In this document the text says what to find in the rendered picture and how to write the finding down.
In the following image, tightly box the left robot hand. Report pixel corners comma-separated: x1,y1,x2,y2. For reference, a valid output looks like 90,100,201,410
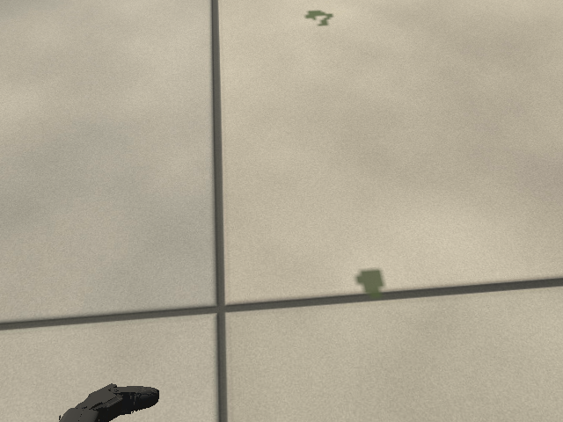
59,383,159,422

